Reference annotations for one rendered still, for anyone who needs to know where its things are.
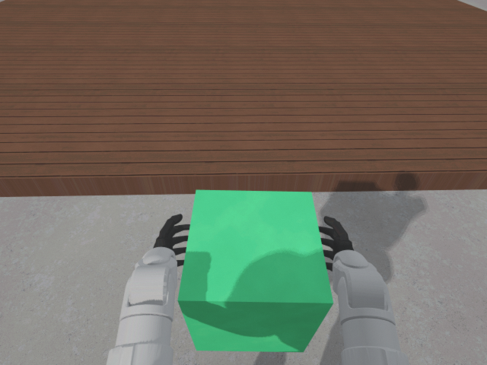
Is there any left robot hand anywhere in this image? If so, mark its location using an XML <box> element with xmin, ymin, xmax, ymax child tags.
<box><xmin>153</xmin><ymin>214</ymin><xmax>190</xmax><ymax>267</ymax></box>

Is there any carton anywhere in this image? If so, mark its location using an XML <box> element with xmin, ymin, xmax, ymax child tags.
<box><xmin>178</xmin><ymin>190</ymin><xmax>333</xmax><ymax>352</ymax></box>

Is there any right robot hand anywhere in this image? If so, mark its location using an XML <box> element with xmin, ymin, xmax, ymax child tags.
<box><xmin>319</xmin><ymin>216</ymin><xmax>354</xmax><ymax>271</ymax></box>

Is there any robot left forearm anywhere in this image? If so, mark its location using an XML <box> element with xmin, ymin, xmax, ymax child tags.
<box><xmin>107</xmin><ymin>247</ymin><xmax>177</xmax><ymax>365</ymax></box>

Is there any robot right forearm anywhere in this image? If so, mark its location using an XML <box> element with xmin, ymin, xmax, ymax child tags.
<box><xmin>333</xmin><ymin>250</ymin><xmax>409</xmax><ymax>365</ymax></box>

